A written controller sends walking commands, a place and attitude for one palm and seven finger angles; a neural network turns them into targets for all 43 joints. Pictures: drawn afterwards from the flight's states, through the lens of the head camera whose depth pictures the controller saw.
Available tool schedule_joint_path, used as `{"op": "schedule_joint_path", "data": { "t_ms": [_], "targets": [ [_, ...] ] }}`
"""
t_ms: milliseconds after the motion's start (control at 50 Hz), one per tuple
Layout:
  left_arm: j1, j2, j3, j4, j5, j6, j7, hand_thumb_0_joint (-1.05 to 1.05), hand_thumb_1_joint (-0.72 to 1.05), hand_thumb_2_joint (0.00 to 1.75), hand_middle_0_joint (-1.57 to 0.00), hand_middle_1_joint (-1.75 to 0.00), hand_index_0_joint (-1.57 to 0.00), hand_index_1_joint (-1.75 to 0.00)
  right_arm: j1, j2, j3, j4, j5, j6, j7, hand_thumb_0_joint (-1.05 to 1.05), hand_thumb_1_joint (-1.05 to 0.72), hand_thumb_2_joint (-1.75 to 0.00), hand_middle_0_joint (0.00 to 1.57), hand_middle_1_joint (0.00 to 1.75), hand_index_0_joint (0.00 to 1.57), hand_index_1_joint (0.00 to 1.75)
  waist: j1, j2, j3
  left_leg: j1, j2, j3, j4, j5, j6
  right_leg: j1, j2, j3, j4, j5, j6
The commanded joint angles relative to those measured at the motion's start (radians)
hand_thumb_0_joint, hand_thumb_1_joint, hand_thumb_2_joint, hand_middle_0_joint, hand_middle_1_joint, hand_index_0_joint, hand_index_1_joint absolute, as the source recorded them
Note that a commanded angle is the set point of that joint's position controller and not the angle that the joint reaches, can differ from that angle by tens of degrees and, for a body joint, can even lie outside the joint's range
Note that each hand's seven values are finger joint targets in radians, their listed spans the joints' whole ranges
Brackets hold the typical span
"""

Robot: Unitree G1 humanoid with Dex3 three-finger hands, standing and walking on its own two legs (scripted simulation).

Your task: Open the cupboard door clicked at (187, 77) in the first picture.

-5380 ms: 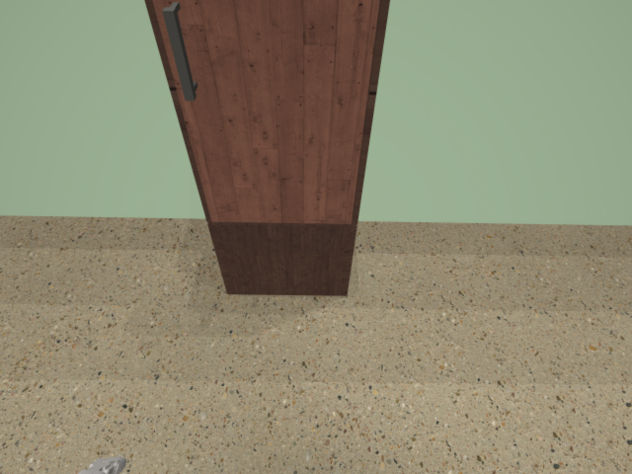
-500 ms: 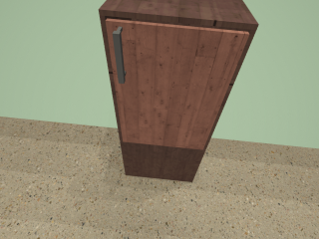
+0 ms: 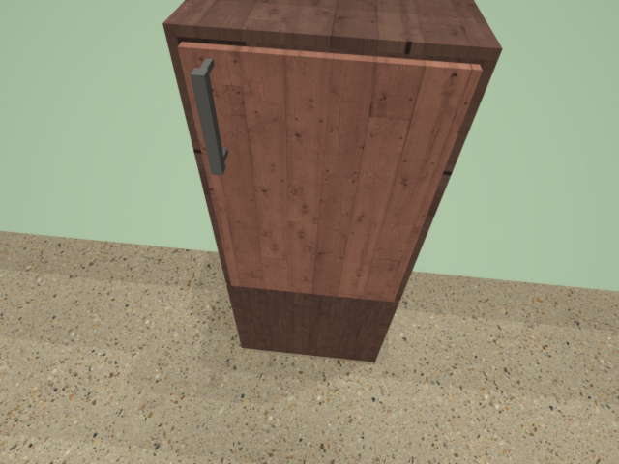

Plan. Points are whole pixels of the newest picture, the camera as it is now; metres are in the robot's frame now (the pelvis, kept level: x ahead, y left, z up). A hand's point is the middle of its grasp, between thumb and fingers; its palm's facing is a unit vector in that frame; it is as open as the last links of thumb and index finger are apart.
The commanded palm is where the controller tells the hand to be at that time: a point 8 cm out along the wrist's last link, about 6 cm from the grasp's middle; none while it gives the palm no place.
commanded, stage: come to a stop and stand still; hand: left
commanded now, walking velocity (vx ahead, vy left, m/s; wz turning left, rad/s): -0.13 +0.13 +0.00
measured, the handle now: (213, 120) +0.54 +0.19 +0.16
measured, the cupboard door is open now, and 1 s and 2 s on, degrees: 0 0 0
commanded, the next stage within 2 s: look again from close up in 0.72 s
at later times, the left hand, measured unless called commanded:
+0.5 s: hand out of the picture +0.03 +0.23 -0.16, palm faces -0.01 -0.95 -0.30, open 7.4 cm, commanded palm none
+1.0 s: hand out of the picture +0.00 +0.21 -0.17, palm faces -0.07 -0.97 -0.23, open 7.4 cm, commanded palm none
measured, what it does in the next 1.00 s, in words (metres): stands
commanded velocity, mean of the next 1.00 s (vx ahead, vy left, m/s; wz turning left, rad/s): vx -0.02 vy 0.01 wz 0.00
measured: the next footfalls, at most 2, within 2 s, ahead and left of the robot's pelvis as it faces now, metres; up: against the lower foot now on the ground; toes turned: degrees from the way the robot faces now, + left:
none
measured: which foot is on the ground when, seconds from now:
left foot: down 0.00-1.00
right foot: down 0.00-1.00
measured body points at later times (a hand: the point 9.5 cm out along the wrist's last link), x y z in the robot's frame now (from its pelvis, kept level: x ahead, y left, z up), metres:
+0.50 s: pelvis -0.03 +0.02 -0.01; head -0.03 +0.01 +0.44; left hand +0.03 +0.28 -0.14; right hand +0.04 -0.20 -0.16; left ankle +0.03 +0.13 -0.73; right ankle -0.06 -0.11 -0.73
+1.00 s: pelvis -0.02 +0.01 +0.01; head +0.01 +0.02 +0.45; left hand +0.01 +0.26 -0.15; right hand +0.00 -0.24 -0.14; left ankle +0.03 +0.13 -0.73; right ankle -0.06 -0.11 -0.73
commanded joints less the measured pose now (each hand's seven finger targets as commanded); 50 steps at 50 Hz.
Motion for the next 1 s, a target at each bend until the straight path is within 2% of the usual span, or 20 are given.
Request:
{"op": "schedule_joint_path", "data": {
  "t_ms": [0, 40, 100, 140, 200, 240, 260, 280, 300, 320, 340, 380, 420, 480, 580, 600, 660, 740, 900, 980],
  "targets": [
    [0.079, 0.152, 0.03, -0.028, -0.007, -0.004, 0.026, 0.0, 0.9, 0.9, -0.2, -0.3, -0.2, -0.3, 0.02, -0.072, -0.012, -0.043, 0.012, -0.038, -0.011, 0.0, -0.9, -0.9, 0.2, 0.3, 0.2, 0.3, -0.005, -0.066, -0.023, 0.065, 0.024, 0.018, -0.071, 0.371, 0.009, 0.066, -0.172, 0.089, -0.024, 0.999, -0.027],
    [0.075, 0.157, 0.038, -0.045, -0.007, 0.01, 0.032, 0.0, 0.9, 0.9, -0.2, -0.3, -0.2, -0.3, 0.017, -0.087, -0.021, -0.05, 0.012, -0.029, -0.017, 0.0, -0.9, -0.9, 0.2, 0.3, 0.2, 0.3, 0.001, -0.027, -0.026, 0.103, 0.035, 0.02, -0.031, 0.489, 0.018, 0.027, -0.165, 0.085, -0.001, 0.933, -0.011],
    [0.032, 0.156, 0.047, -0.075, -0.003, 0.027, 0.034, 0.0, 0.9, 0.9, -0.2, -0.3, -0.2, -0.3, 0.009, -0.106, -0.034, -0.073, 0.007, -0.015, -0.021, 0.0, -0.9, -0.9, 0.2, 0.3, 0.2, 0.3, -0.004, -0.011, -0.026, 0.137, 0.062, -0.003, -0.022, 0.598, 0.032, -0.022, -0.146, 0.073, 0.014, 0.76, -0.009],
    [0.008, 0.15, 0.05, -0.099, -0.003, 0.036, 0.032, 0.0, 0.9, 0.9, -0.2, -0.3, -0.2, -0.3, -0.006, -0.12, -0.042, -0.094, 0.003, -0.008, -0.021, 0.0, -0.9, -0.9, 0.2, 0.3, 0.2, 0.3, -0.007, 0.01, -0.04, 0.154, 0.077, -0.024, -0.025, 0.617, 0.042, -0.051, -0.133, 0.07, 0.014, 0.633, -0.008],
    [-0.023, 0.133, 0.046, -0.117, -0.002, 0.046, 0.028, 0.0, 0.9, 0.9, -0.2, -0.3, -0.2, -0.3, -0.041, -0.126, -0.043, -0.116, 0.0, -0.005, -0.018, 0.0, -0.9, -0.9, 0.2, 0.3, 0.2, 0.3, -0.001, 0.045, -0.025, 0.134, 0.096, -0.068, -0.073, 0.552, 0.061, -0.074, -0.1, 0.067, -0.002, 0.427, -0.004],
    [-0.032, 0.136, 0.045, -0.121, -0.003, 0.048, 0.023, 0.0, 0.9, 0.9, -0.2, -0.3, -0.2, -0.3, -0.066, -0.128, -0.041, -0.128, -0.001, -0.004, -0.013, 0.0, -0.9, -0.9, 0.2, 0.3, 0.2, 0.3, 0.005, 0.042, -0.033, 0.099, 0.092, -0.082, -0.099, 0.398, 0.059, -0.064, -0.096, 0.083, -0.037, 0.323, -0.007],
    [-0.005, 0.156, 0.036, -0.113, -0.001, 0.031, 0.052, 0.0, 0.9, 0.9, -0.2, -0.3, -0.2, -0.3, -0.134, -0.171, -0.043, -0.193, 0.013, -0.013, -0.007, 0.0, -0.9, -0.9, 0.2, 0.3, 0.2, 0.3, 0.009, 0.098, 0.001, 0.146, 0.105, -0.051, 0.067, 0.513, 0.029, -0.151, -0.128, 0.163, -0.113, 0.519, -0.008],
    [-0.086, 0.208, 0.043, -0.173, -0.001, 0.025, 0.042, 0.0, 0.9, 0.9, -0.2, -0.3, -0.2, -0.3, -0.055, -0.13, -0.042, -0.206, 0.004, -0.003, 0.009, 0.0, -0.9, -0.9, 0.2, 0.3, 0.2, 0.3, -0.046, 0.08, -0.042, 0.066, 0.063, -0.045, 0.025, 0.174, 0.019, -0.114, -0.16, 0.171, -0.1, 0.273, -0.056],
    [-0.127, 0.212, 0.047, -0.19, 0.003, 0.018, 0.035, 0.0, 0.9, 0.9, -0.2, -0.3, -0.2, -0.3, -0.049, -0.129, -0.037, -0.213, -0.007, 0.0, 0.018, 0.0, -0.9, -0.9, 0.2, 0.3, 0.2, 0.3, -0.042, 0.089, -0.061, 0.069, 0.049, -0.034, -0.015, 0.081, 0.008, -0.116, -0.154, 0.163, -0.085, 0.159, -0.071],
    [-0.148, 0.213, 0.045, -0.203, 0.001, 0.018, 0.03, 0.0, 0.9, 0.9, -0.2, -0.3, -0.2, -0.3, -0.058, -0.136, -0.04, -0.228, -0.009, -0.001, 0.018, 0.0, -0.9, -0.9, 0.2, 0.3, 0.2, 0.3, -0.049, 0.078, -0.024, 0.066, 0.043, -0.047, -0.038, 0.067, 0.015, -0.161, -0.13, 0.139, -0.078, 0.091, -0.066],
    [-0.147, 0.206, 0.044, -0.208, 0.001, 0.023, 0.027, 0.0, 0.9, 0.9, -0.2, -0.3, -0.2, -0.3, -0.053, -0.148, -0.04, -0.236, -0.01, -0.004, 0.018, 0.0, -0.9, -0.9, 0.2, 0.3, 0.2, 0.3, -0.046, 0.093, -0.008, 0.059, 0.056, -0.074, -0.074, 0.077, 0.028, -0.177, -0.098, 0.112, -0.051, 0.056, -0.057],
    [-0.123, 0.194, 0.038, -0.209, -0.001, 0.029, 0.019, 0.0, 0.9, 0.9, -0.2, -0.3, -0.2, -0.3, -0.068, -0.169, -0.041, -0.25, -0.008, -0.007, 0.017, 0.0, -0.9, -0.9, 0.2, 0.3, 0.2, 0.3, -0.025, 0.058, 0.005, 0.026, 0.079, -0.112, -0.126, 0.046, 0.052, -0.165, -0.059, 0.081, -0.036, 0.015, -0.039],
    [-0.124, 0.2, 0.036, -0.209, 0.0, 0.031, 0.014, 0.0, 0.9, 0.9, -0.2, -0.3, -0.2, -0.3, -0.075, -0.173, -0.038, -0.259, -0.01, -0.009, 0.017, 0.0, -0.9, -0.9, 0.2, 0.3, 0.2, 0.3, -0.017, 0.018, 0.017, 0.0, 0.071, -0.114, -0.152, -0.006, 0.053, -0.157, -0.059, 0.08, -0.045, -0.01, -0.034],
    [-0.141, 0.216, 0.032, -0.215, 0.001, 0.038, 0.009, 0.0, 0.9, 0.9, -0.2, -0.3, -0.2, -0.3, -0.07, -0.176, -0.037, -0.252, -0.011, -0.003, 0.02, 0.0, -0.9, -0.9, 0.2, 0.3, 0.2, 0.3, -0.024, -0.017, 0.076, -0.022, 0.049, -0.103, -0.194, -0.158, 0.04, -0.22, -0.071, 0.107, -0.096, -0.139, -0.038],
    [-0.129, 0.228, 0.031, -0.209, 0.0, 0.037, 0.005, 0.0, 0.9, 0.9, -0.2, -0.3, -0.2, -0.3, -0.055, -0.192, -0.033, -0.226, -0.012, -0.013, 0.02, 0.0, -0.9, -0.9, 0.2, 0.3, 0.2, 0.3, -0.017, -0.01, 0.059, -0.008, 0.06, -0.12, -0.244, -0.166, 0.044, -0.199, -0.067, 0.1, -0.097, -0.108, -0.032],
    [-0.123, 0.233, 0.031, -0.206, 0.001, 0.034, 0.004, 0.0, 0.9, 0.9, -0.2, -0.3, -0.2, -0.3, -0.058, -0.192, -0.032, -0.222, -0.012, -0.016, 0.02, 0.0, -0.9, -0.9, 0.2, 0.3, 0.2, 0.3, -0.01, -0.002, 0.057, -0.006, 0.061, -0.114, -0.244, -0.143, 0.046, -0.185, -0.071, 0.1, -0.104, -0.085, -0.033],
    [-0.122, 0.241, 0.031, -0.19, -0.002, 0.029, 0.001, 0.0, 0.9, 0.9, -0.2, -0.3, -0.2, -0.3, -0.051, -0.2, -0.031, -0.201, -0.009, -0.021, 0.019, 0.0, -0.9, -0.9, 0.2, 0.3, 0.2, 0.3, -0.015, -0.013, 0.035, 0.029, 0.059, -0.098, -0.235, -0.103, 0.041, -0.183, -0.082, 0.117, -0.123, -0.068, -0.037],
    [-0.125, 0.253, 0.031, -0.165, -0.004, 0.025, -0.001, 0.0, 0.9, 0.9, -0.2, -0.3, -0.2, -0.3, -0.054, -0.223, -0.031, -0.167, -0.006, -0.032, 0.016, 0.0, -0.9, -0.9, 0.2, 0.3, 0.2, 0.3, -0.011, 0.029, 0.022, 0.044, 0.073, -0.11, -0.251, -0.056, 0.047, -0.147, -0.078, 0.104, -0.113, 0.004, -0.033],
    [-0.134, 0.269, 0.03, -0.112, -0.005, 0.014, -0.003, 0.0, 0.9, 0.9, -0.2, -0.3, -0.2, -0.3, -0.068, -0.234, -0.029, -0.115, 0.001, -0.043, 0.009, 0.0, -0.9, -0.9, 0.2, 0.3, 0.2, 0.3, -0.013, 0.015, -0.017, 0.129, 0.076, -0.07, -0.193, 0.134, 0.041, -0.111, -0.099, 0.121, -0.142, 0.13, -0.033],
    [-0.149, 0.275, 0.027, -0.089, -0.007, 0.014, -0.004, 0.0, 0.9, 0.9, -0.2, -0.3, -0.2, -0.3, -0.089, -0.24, -0.025, -0.097, 0.001, -0.042, 0.007, 0.0, -0.9, -0.9, 0.2, 0.3, 0.2, 0.3, -0.014, 0.017, -0.012, 0.139, 0.078, -0.059, -0.192, 0.159, 0.035, -0.106, -0.107, 0.126, -0.152, 0.158, -0.031]
  ]
}}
